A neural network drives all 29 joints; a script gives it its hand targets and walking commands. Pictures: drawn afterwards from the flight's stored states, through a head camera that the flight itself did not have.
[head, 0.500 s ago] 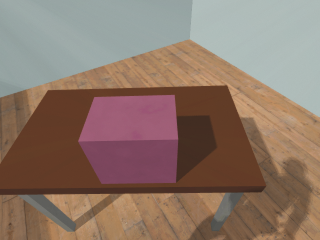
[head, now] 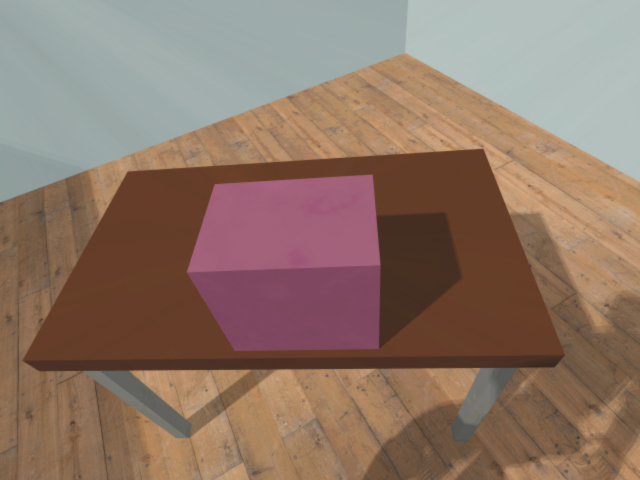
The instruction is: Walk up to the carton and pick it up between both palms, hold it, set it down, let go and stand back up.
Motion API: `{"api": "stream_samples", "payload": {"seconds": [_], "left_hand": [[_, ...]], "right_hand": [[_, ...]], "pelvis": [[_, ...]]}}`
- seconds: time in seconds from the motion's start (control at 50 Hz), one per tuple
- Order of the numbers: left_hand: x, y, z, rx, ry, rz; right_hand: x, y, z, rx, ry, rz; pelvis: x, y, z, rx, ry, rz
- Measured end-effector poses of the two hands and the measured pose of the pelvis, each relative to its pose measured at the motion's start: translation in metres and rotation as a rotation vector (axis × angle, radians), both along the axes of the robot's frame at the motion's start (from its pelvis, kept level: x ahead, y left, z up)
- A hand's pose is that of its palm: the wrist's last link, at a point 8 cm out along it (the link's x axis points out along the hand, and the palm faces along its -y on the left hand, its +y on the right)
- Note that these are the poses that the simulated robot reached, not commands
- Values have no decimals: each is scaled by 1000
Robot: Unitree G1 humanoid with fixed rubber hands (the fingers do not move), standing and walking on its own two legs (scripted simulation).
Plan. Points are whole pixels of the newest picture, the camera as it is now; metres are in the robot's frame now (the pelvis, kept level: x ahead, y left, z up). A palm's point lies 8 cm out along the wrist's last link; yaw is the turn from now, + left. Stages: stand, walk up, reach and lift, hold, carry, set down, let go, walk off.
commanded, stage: walk up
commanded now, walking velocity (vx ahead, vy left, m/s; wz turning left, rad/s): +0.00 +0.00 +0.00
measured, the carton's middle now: (299, 268) +0.45 +0.07 -0.03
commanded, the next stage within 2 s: stand in 1.16 s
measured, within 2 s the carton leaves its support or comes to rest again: neither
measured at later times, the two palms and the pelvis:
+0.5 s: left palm out of the picture -0.02 +0.27 -0.16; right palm out of the picture +0.00 -0.13 -0.16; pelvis +0.02 +0.07 -0.01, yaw -1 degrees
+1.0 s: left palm out of the picture +0.01 +0.28 -0.17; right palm out of the picture +0.01 -0.11 -0.16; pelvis +0.04 +0.09 -0.01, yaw +0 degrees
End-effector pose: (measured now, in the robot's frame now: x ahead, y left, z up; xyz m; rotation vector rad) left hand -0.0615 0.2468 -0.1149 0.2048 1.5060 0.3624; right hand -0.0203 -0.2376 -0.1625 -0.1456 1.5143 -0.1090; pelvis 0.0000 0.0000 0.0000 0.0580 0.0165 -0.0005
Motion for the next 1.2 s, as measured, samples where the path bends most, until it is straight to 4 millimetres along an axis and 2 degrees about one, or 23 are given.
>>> {"api": "stream_samples", "payload": {"seconds": [0.06,0.16,0.2,0.26,0.32,0.4,0.5,0.58,0.66,0.74,0.84,0.92,1.04,1.2], "left_hand": [[2,-1,-9,-42,17,-7],[22,-12,-41,-169,-45,-15],[31,-15,-52,-216,-72,-17],[43,-19,-61,-272,-116,-17],[47,-14,-62,-281,-115,-23],[47,3,-54,-252,-101,-45],[41,26,-41,-196,-42,-63],[37,37,-36,-173,2,-69],[41,37,-39,-184,14,-71],[54,32,-46,-211,-11,-70],[70,27,-52,-237,-56,-72],[76,32,-53,-230,-70,-72],[73,39,-50,-213,-52,-71],[59,44,-48,-210,6,-58]], "right_hand": [[8,14,-1,5,-36,-17],[26,43,2,-25,-80,-6],[32,54,10,-44,-100,-2],[36,58,22,-82,-131,1],[38,65,25,-86,-144,-3],[39,83,17,-50,-150,-19],[24,103,5,6,-100,-44],[7,117,2,36,-45,-59],[-4,121,6,31,-7,-67],[-5,118,10,5,2,-63],[9,114,12,-24,-33,-56],[23,116,10,-24,-68,-50],[34,128,5,2,-85,-45],[25,135,4,11,-44,-52]], "pelvis": [[2,7,-2,-23,1,10],[4,23,-12,-81,-7,17],[5,27,-11,-70,-19,16],[10,33,-9,-60,-27,5],[15,42,-8,-61,-39,-2],[19,54,-7,-59,-48,-6],[20,68,-7,-60,-44,-13],[20,73,-7,-60,-37,-13],[22,75,-7,-60,-32,-16],[26,76,-8,-61,-34,-12],[32,79,-9,-62,-45,-9],[37,82,-10,-63,-54,-8],[40,88,-10,-65,-57,-7],[41,93,-10,-65,-49,-6]]}}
